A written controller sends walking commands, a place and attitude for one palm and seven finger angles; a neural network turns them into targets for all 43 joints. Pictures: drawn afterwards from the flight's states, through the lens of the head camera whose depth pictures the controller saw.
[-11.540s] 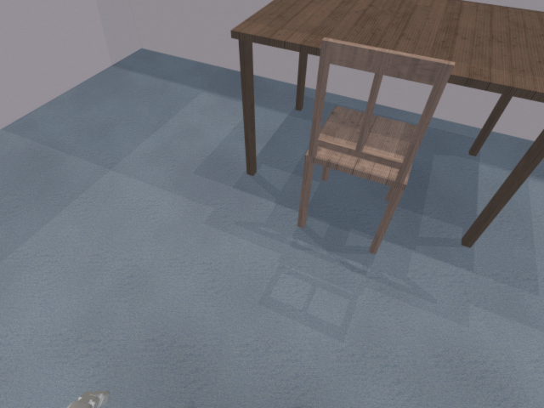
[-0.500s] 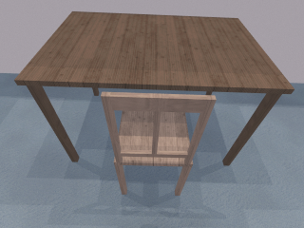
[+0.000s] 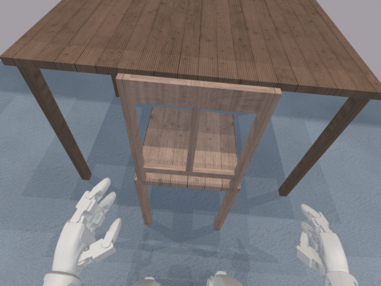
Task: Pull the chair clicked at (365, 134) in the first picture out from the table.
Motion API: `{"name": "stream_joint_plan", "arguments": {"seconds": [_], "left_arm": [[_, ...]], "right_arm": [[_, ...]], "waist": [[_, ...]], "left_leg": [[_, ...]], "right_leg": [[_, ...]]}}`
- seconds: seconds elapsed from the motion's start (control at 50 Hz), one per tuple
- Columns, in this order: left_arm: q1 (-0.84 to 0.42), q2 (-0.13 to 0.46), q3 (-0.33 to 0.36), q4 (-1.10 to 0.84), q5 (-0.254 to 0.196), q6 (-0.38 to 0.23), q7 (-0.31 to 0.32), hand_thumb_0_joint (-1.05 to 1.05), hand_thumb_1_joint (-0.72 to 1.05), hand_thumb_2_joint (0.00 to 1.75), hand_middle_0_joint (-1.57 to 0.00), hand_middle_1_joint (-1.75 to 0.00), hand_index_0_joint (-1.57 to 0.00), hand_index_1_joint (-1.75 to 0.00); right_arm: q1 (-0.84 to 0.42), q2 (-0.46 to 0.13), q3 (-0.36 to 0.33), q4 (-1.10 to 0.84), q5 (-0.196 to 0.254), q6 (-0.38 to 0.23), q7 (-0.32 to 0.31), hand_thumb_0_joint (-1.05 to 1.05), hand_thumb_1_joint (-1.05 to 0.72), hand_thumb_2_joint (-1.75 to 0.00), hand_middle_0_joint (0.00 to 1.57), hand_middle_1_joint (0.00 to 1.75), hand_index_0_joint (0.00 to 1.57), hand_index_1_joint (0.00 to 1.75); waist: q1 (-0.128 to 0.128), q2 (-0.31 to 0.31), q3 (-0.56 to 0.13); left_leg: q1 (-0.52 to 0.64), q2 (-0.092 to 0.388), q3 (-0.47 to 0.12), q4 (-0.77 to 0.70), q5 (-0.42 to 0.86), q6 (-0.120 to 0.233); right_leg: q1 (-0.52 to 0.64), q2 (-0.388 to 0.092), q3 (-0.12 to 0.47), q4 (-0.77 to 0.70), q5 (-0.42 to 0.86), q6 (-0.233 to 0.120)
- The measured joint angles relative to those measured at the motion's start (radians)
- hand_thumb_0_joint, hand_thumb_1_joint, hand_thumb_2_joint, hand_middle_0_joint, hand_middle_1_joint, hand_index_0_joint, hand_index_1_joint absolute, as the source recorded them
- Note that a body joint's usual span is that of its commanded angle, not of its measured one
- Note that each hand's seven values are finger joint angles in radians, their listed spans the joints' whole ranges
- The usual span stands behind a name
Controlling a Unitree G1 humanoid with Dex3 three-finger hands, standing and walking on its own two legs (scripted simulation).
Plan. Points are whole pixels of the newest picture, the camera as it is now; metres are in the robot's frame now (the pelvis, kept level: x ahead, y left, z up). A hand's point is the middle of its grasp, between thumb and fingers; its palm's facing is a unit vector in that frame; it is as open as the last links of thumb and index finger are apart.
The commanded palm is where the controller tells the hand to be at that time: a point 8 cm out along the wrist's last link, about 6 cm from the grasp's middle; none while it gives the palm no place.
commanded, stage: raise the hand toward the chair's back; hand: left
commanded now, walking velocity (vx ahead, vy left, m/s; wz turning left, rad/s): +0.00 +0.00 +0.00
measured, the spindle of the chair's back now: (192, 142) +0.50 +0.01 -0.03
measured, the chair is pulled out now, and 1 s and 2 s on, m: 0.00 0.00 0.00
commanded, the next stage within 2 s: aim the fingers beside a spindle in 1.72 s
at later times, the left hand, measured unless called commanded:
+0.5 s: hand (88, 235) +0.21 +0.20 +0.02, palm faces +0.02 -1.00 -0.04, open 13.2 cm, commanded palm +0.18 +0.26 +0.03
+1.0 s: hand (72, 227) +0.22 +0.23 +0.03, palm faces +0.00 -1.00 -0.05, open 16.7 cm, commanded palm +0.20 +0.29 +0.04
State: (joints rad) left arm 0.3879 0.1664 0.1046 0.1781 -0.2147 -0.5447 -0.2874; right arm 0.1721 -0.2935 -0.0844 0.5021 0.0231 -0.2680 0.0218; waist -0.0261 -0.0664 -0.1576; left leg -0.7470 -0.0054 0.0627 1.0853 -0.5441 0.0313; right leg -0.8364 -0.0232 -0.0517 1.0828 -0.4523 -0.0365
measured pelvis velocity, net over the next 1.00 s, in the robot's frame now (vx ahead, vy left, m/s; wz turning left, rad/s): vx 0.00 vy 0.03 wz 0.04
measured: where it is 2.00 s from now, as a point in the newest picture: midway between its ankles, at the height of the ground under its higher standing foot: outside the picture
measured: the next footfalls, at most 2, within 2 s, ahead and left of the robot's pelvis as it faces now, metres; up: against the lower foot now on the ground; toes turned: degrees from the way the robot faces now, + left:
none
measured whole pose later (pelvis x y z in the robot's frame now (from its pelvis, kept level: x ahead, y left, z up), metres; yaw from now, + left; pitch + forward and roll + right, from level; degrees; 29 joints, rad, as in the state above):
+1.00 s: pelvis +0.00 +0.03 -0.01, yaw +2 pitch +16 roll -3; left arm 0.34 0.27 0.18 0.01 -0.26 -0.38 -0.30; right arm 0.21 -0.23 0.03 0.48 0.03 -0.23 -0.03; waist 0.00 0.02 -0.14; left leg -0.88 -0.01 -0.01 1.16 -0.56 0.06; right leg -0.90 -0.04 -0.12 1.07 -0.45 -0.01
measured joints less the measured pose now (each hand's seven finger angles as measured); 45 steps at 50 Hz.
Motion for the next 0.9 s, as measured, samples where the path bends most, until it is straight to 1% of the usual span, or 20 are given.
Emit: {"name": "stream_joint_plan", "arguments": {"seconds": [0.04,0.08,0.1,0.14,0.16,0.2,0.24,0.28,0.32,0.36,0.4,0.44,0.5,0.58,0.66,0.78,0.9], "left_arm": [[0.049,0.01,0.013,-0.018,-0.009,0.036,0.005,0.0,0.62,0.78,-0.18,-0.25,-0.17,-0.25],[0.102,0.02,0.035,-0.062,-0.017,0.052,0.028,0.01,0.57,0.76,-0.17,-0.25,-0.17,-0.25],[0.124,0.028,0.046,-0.091,-0.022,0.047,0.038,0.01,0.54,0.75,-0.17,-0.24,-0.17,-0.24],[0.148,0.041,0.064,-0.145,-0.036,0.017,0.042,0.01,0.49,0.73,-0.16,-0.24,-0.16,-0.24],[0.146,0.046,0.069,-0.165,-0.044,-0.001,0.033,0.01,0.47,0.72,-0.16,-0.23,-0.16,-0.23],[0.113,0.057,0.07,-0.187,-0.059,-0.022,-0.003,0.01,0.42,0.7,-0.15,-0.22,-0.15,-0.22],[0.059,0.068,0.066,-0.185,-0.069,-0.008,-0.053,0.01,0.38,0.68,-0.15,-0.22,-0.14,-0.22],[0.005,0.08,0.065,-0.168,-0.078,0.044,-0.097,0.01,0.33,0.66,-0.14,-0.21,-0.14,-0.21],[-0.031,0.088,0.072,-0.149,-0.085,0.114,-0.122,0.01,0.28,0.64,-0.14,-0.2,-0.13,-0.2],[-0.043,0.09,0.086,-0.141,-0.094,0.168,-0.118,0.0,0.23,0.62,-0.14,-0.19,-0.13,-0.19],[-0.039,0.085,0.103,-0.139,-0.101,0.192,-0.098,0.0,0.19,0.6,-0.13,-0.19,-0.13,-0.19],[-0.024,0.079,0.116,-0.145,-0.101,0.188,-0.073,0.0,0.14,0.58,-0.13,-0.18,-0.12,-0.18],[-0.003,0.073,0.122,-0.148,-0.095,0.154,-0.049,0.0,0.07,0.55,-0.12,-0.17,-0.12,-0.17],[0.005,0.077,0.11,-0.133,-0.086,0.118,-0.045,0.0,-0.02,0.51,-0.11,-0.15,-0.11,-0.15],[0.004,0.082,0.093,-0.136,-0.077,0.111,-0.037,0.0,-0.11,0.47,-0.1,-0.14,-0.1,-0.14],[-0.006,0.087,0.079,-0.16,-0.064,0.112,-0.007,-0.01,-0.25,0.41,-0.09,-0.12,-0.08,-0.12],[-0.031,0.095,0.071,-0.162,-0.05,0.146,-0.004,-0.01,-0.39,0.35,-0.07,-0.1,-0.07,-0.1]], "right_arm": [[-0.024,-0.002,-0.004,-0.046,0.003,0.015,-0.008,0.01,-0.91,-0.9,0.19,0.3,0.2,0.3],[-0.039,0.003,-0.001,-0.069,0.0,0.021,-0.017,0.01,-0.91,-0.9,0.19,0.3,0.2,0.3],[-0.044,0.009,0.004,-0.072,-0.003,0.021,-0.021,0.01,-0.91,-0.9,0.19,0.3,0.2,0.3],[-0.052,0.021,0.023,-0.063,-0.006,0.018,-0.028,0.01,-0.91,-0.9,0.19,0.3,0.2,0.3],[-0.056,0.027,0.036,-0.053,-0.007,0.014,-0.031,0.01,-0.91,-0.9,0.19,0.3,0.2,0.3],[-0.061,0.04,0.064,-0.026,-0.005,0.008,-0.037,0.01,-0.91,-0.9,0.19,0.3,0.2,0.3],[-0.06,0.059,0.09,0.001,0.001,0.007,-0.042,0.01,-0.91,-0.9,0.2,0.3,0.2,0.3],[-0.051,0.083,0.11,0.025,0.009,0.014,-0.047,0.01,-0.91,-0.9,0.2,0.3,0.21,0.3],[-0.033,0.104,0.121,0.042,0.016,0.026,-0.05,0.01,-0.9,-0.9,0.2,0.3,0.21,0.3],[-0.008,0.12,0.122,0.053,0.018,0.036,-0.053,0.01,-0.9,-0.9,0.2,0.3,0.21,0.3],[0.022,0.126,0.115,0.062,0.018,0.04,-0.055,0.01,-0.9,-0.9,0.2,0.3,0.21,0.3],[0.051,0.12,0.103,0.068,0.016,0.039,-0.057,0.01,-0.9,-0.9,0.2,0.3,0.21,0.3],[0.083,0.096,0.082,0.075,0.014,0.034,-0.059,0.01,-0.9,-0.9,0.2,0.3,0.21,0.3],[0.097,0.052,0.061,0.073,0.015,0.024,-0.066,0.01,-0.9,-0.9,0.2,0.3,0.21,0.3],[0.087,0.024,0.049,0.058,0.015,0.014,-0.071,0.01,-0.9,-0.9,0.2,0.3,0.2,0.3],[0.056,0.029,0.06,0.025,0.011,0.015,-0.068,0.01,-0.91,-0.9,0.2,0.3,0.2,0.3],[0.037,0.052,0.095,-0.01,0.007,0.03,-0.061,0.01,-0.9,-0.9,0.2,0.3,0.2,0.3]], "waist": [[0.019,-0.003,0.001],[0.038,0.003,0.003],[0.048,0.007,0.003],[0.063,0.023,0.006],[0.069,0.033,0.008],[0.078,0.054,0.014],[0.082,0.069,0.019],[0.078,0.079,0.024],[0.065,0.088,0.029],[0.048,0.093,0.031],[0.033,0.095,0.03],[0.022,0.095,0.026],[0.013,0.093,0.02],[0.007,0.086,0.017],[0.005,0.08,0.022],[0.009,0.074,0.02],[0.021,0.077,0.019]], "left_leg": [[-0.052,0.006,-0.015,0.057,-0.024,-0.009],[-0.094,0.013,-0.038,0.102,-0.043,-0.019],[-0.112,0.015,-0.05,0.12,-0.05,-0.023],[-0.143,0.019,-0.077,0.151,-0.06,-0.029],[-0.158,0.02,-0.091,0.164,-0.063,-0.032],[-0.187,0.021,-0.111,0.187,-0.066,-0.036],[-0.211,0.021,-0.121,0.199,-0.065,-0.039],[-0.222,0.022,-0.121,0.2,-0.061,-0.04],[-0.219,0.023,-0.116,0.188,-0.055,-0.039],[-0.207,0.024,-0.106,0.166,-0.046,-0.036],[-0.189,0.024,-0.095,0.141,-0.037,-0.031],[-0.175,0.023,-0.085,0.119,-0.03,-0.027],[-0.162,0.018,-0.075,0.099,-0.023,-0.019],[-0.163,0.011,-0.067,0.097,-0.022,-0.007],[-0.163,0.006,-0.065,0.102,-0.025,0.002],[-0.15,-0.001,-0.064,0.095,-0.024,0.013],[-0.137,-0.006,-0.067,0.084,-0.021,0.02]], "right_leg": [[-0.045,0.002,-0.016,0.049,-0.024,-0.01],[-0.074,0.005,-0.038,0.079,-0.041,-0.018],[-0.085,0.007,-0.051,0.089,-0.047,-0.022],[-0.101,0.008,-0.078,0.103,-0.056,-0.028],[-0.108,0.008,-0.091,0.108,-0.059,-0.031],[-0.124,0.008,-0.111,0.117,-0.061,-0.035],[-0.142,0.008,-0.121,0.122,-0.06,-0.037],[-0.153,0.009,-0.121,0.121,-0.055,-0.038],[-0.153,0.011,-0.116,0.111,-0.047,-0.036],[-0.145,0.012,-0.106,0.093,-0.038,-0.032],[-0.133,0.013,-0.095,0.072,-0.028,-0.028],[-0.122,0.014,-0.086,0.053,-0.019,-0.023],[-0.113,0.011,-0.075,0.036,-0.012,-0.015],[-0.114,0.004,-0.067,0.034,-0.01,-0.006],[-0.11,-0.001,-0.065,0.034,-0.009,0.003],[-0.092,-0.006,-0.063,0.019,-0.004,0.015],[-0.072,-0.01,-0.066,-0.001,0.002,0.024]]}}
